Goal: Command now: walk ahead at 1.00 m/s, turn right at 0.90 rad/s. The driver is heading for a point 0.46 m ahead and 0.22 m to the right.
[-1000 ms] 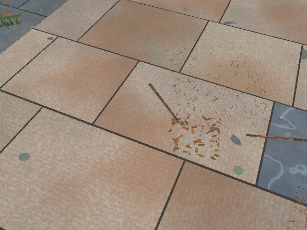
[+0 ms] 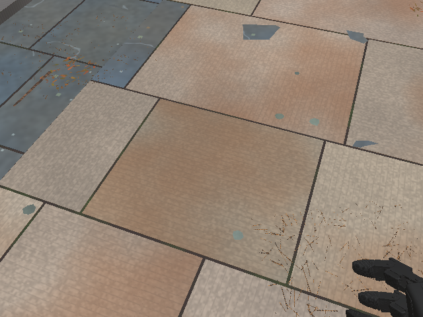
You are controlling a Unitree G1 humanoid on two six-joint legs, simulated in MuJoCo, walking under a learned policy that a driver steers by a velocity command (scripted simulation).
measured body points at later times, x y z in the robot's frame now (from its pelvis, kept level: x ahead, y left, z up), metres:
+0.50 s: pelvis +0.42 +0.02 -0.02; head +0.43 +0.00 +0.43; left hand +0.76 +0.11 -0.06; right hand +0.25 -0.22 -0.15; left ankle +0.33 +0.19 -0.74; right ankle +0.54 -0.18 -0.66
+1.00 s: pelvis +0.69 -0.12 +0.00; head +0.70 -0.14 +0.45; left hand +0.95 +0.02 -0.11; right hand +0.64 -0.42 -0.11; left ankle +0.88 -0.07 -0.71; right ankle +0.64 -0.19 -0.74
